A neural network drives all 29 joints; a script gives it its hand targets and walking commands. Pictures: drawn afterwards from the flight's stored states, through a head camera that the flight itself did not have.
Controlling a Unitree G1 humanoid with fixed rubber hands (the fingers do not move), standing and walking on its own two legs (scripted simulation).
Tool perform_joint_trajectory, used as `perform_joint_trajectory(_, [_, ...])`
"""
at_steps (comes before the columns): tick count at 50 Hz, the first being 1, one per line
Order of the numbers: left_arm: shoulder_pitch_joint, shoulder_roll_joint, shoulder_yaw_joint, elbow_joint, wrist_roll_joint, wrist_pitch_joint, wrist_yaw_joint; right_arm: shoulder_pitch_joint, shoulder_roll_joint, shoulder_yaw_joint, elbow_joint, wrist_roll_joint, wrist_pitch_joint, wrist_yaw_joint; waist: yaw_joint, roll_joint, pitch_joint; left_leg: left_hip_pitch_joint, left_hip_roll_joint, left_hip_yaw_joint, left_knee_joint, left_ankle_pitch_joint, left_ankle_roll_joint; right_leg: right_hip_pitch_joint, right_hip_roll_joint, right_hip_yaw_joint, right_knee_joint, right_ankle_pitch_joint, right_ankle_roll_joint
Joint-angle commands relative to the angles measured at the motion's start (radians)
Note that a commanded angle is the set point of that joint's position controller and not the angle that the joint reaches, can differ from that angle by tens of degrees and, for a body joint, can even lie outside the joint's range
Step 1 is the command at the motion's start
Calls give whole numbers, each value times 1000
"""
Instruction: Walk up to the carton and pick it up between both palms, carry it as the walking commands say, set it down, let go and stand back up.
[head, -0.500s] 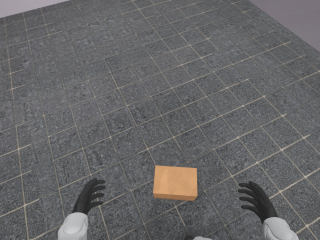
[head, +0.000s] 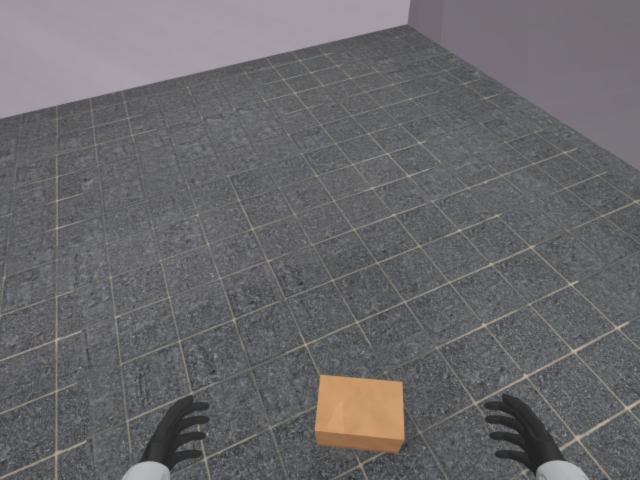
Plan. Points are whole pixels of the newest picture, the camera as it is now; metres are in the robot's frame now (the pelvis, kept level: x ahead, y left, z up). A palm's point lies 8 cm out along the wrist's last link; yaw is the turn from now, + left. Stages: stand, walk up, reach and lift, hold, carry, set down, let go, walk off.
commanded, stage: stand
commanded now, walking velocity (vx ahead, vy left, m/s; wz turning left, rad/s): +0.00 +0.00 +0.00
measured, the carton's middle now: (358, 414) +0.40 -0.06 -0.70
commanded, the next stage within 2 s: none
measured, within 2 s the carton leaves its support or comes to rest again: neither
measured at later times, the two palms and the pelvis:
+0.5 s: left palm out of the picture +0.12 +0.28 -0.09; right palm out of the picture +0.14 -0.30 -0.09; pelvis +0.01 -0.01 +0.00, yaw +1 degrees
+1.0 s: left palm out of the picture +0.09 +0.29 -0.09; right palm out of the picture +0.11 -0.31 -0.10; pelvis +0.00 -0.01 +0.01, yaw +1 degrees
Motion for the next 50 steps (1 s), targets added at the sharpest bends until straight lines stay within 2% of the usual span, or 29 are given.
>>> perform_joint_trajectory(1, [-16, 231, 65, 56, 33, -51, 63, -56, -195, -58, 29, -25, -59, -70, 21, -4, -64, -115, 50, -24, -55, 164, -43, -34, -54, 17, -34, 115, 23])
perform_joint_trajectory(2, [-29, 216, 60, 77, 36, -62, 68, -58, -187, -53, 51, -30, -78, -76, 13, -1, -57, -114, 55, -39, -65, 112, -37, -65, -54, 25, -47, 61, 20])
perform_joint_trajectory(4, [-52, 207, 59, 104, 36, -80, 70, -71, -182, -48, 85, -27, -103, -78, 12, -4, -65, -120, 62, -56, -72, 78, -27, -72, -53, 31, -54, 35, 13])
perform_joint_trajectory(13, [-68, 252, 46, 233, 32, -111, 73, -68, -228, -38, 213, -15, -129, -84, 5, -16, -124, -55, 81, -70, -42, 269, -21, -31, -79, 51, -44, 223, 0])
perform_joint_trajectory(28, [-92, 290, 32, 376, 23, -118, 77, -74, -271, -18, 337, -10, -139, -95, 11, -12, -116, -36, 100, -78, -75, 335, -16, 30, -97, 68, -65, 313, -10])
perform_joint_trajectory(50, [-123, 316, 20, 486, 16, -124, 69, -85, -299, -3, 442, -6, -150, -95, 13, -12, -87, -43, 114, -91, -145, 259, -8, 41, -111, 83, -128, 221, -20])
